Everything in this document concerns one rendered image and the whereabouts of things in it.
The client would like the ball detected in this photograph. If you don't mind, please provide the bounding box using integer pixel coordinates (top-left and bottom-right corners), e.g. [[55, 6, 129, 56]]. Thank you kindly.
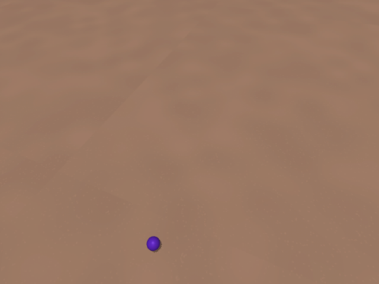
[[147, 236, 160, 251]]

